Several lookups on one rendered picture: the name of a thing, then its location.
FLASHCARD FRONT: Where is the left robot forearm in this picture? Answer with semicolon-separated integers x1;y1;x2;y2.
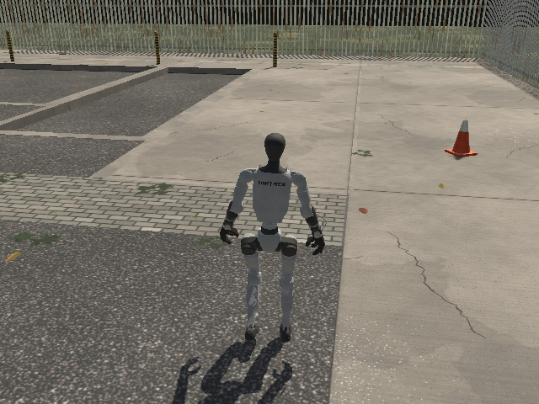
222;201;238;230

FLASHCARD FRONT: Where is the right robot thigh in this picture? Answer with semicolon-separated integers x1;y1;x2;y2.
280;235;297;291

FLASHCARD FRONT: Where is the right robot forearm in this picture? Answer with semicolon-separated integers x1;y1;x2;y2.
305;205;323;238

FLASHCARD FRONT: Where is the right robot upper arm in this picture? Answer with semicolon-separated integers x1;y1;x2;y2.
291;171;314;218

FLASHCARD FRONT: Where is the left robot upper arm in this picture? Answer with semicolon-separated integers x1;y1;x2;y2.
229;168;256;214

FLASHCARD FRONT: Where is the robot left hand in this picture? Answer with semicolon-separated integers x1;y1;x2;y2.
220;227;239;244

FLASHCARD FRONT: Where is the robot right hand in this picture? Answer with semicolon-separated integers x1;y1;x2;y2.
306;235;325;255

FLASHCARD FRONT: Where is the robot left foot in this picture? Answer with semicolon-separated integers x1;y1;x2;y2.
245;324;259;340

